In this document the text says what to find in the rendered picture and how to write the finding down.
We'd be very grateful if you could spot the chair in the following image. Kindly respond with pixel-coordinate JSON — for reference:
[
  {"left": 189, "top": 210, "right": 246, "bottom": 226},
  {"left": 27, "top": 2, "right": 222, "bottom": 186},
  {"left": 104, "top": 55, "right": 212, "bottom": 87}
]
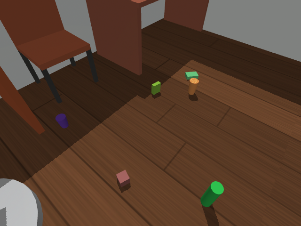
[{"left": 0, "top": 0, "right": 99, "bottom": 103}]

